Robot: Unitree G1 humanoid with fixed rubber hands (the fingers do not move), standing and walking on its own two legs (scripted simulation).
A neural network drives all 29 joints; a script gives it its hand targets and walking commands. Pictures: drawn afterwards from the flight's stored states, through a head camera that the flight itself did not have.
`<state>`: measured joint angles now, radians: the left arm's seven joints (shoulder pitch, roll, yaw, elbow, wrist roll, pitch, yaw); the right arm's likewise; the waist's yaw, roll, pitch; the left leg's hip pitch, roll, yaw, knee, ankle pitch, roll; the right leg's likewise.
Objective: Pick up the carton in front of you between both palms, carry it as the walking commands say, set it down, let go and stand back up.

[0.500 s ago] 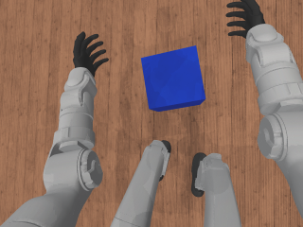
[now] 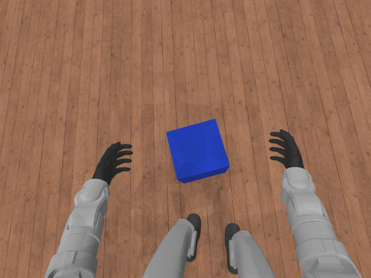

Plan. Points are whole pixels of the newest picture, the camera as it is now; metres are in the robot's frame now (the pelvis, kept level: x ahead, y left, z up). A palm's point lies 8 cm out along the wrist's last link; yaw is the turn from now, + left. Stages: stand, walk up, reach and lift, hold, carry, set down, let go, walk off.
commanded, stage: let go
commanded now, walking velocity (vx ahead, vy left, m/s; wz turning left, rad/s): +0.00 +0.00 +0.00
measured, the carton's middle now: (198, 154) +0.44 +0.09 -0.60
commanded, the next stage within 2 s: stand in 0.98 s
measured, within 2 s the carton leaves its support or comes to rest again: neither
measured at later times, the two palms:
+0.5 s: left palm (98, 214) +0.21 +0.22 -0.02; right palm (356, 227) +0.24 -0.23 -0.04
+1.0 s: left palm (94, 217) +0.20 +0.22 -0.01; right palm out of the picture +0.22 -0.25 -0.02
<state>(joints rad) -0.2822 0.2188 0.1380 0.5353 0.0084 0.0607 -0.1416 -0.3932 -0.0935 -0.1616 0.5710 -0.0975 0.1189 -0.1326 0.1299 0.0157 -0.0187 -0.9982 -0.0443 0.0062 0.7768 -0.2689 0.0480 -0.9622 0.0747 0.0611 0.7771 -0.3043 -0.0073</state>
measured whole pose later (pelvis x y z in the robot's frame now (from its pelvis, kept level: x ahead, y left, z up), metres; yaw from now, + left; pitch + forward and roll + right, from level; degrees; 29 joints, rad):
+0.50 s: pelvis +0.06 -0.01 +0.05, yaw +2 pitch +2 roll +1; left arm 0.24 0.21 -0.01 0.41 -0.03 0.08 -0.06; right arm 0.18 -0.18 -0.07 0.49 -0.03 0.07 0.02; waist 0.03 0.02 0.03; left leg -0.23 -0.07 -0.02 0.45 -0.27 0.04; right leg -0.20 0.04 0.05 0.48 -0.32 -0.03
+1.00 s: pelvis +0.04 -0.04 +0.05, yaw +4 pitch -3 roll +1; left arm 0.19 0.25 0.05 0.37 0.02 0.23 -0.02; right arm 0.21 -0.20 -0.02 0.48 0.02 0.11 0.01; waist 0.00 -0.02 0.06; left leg -0.15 -0.05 -0.07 0.46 -0.25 0.00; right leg -0.12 0.06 0.00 0.49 -0.32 -0.06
